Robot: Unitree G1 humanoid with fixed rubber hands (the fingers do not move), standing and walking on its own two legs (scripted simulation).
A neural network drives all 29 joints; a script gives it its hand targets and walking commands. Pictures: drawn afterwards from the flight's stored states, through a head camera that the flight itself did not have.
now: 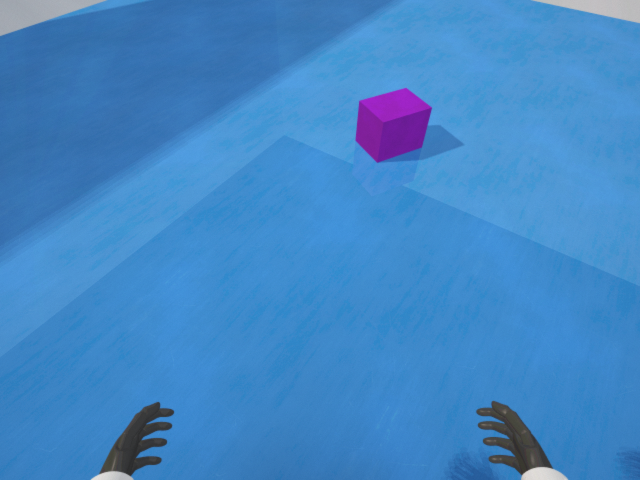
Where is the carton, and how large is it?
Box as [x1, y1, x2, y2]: [355, 88, 431, 162]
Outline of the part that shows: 406,88 359,101 355,140 377,162 421,147 431,107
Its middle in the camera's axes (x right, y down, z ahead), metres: +0.35 -0.57 +1.96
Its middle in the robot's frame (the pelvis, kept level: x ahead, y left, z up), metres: +1.76 -0.38 -0.64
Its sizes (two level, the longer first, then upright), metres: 0.280 0.209 0.230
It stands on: the floor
